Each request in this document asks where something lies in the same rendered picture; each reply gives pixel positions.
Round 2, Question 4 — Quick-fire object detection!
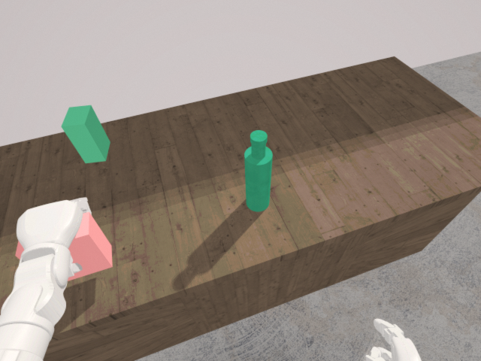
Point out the table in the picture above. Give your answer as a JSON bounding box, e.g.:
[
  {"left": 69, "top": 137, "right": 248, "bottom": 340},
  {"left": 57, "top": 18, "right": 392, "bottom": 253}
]
[{"left": 0, "top": 56, "right": 481, "bottom": 361}]

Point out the left robot forearm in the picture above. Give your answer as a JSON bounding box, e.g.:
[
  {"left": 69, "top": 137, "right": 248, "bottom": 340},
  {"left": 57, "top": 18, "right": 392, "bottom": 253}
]
[{"left": 0, "top": 243, "right": 71, "bottom": 361}]

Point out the sponge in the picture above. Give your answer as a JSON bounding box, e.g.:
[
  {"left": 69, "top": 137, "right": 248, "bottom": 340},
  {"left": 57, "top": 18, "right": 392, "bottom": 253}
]
[{"left": 15, "top": 212, "right": 113, "bottom": 281}]

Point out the robot right hand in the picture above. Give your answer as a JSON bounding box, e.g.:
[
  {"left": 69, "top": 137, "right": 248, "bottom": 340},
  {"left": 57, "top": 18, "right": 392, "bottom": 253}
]
[{"left": 366, "top": 319, "right": 421, "bottom": 361}]

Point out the robot left hand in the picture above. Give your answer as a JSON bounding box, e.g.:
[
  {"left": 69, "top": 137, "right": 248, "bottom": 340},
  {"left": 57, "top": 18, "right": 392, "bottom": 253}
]
[{"left": 17, "top": 197, "right": 92, "bottom": 277}]

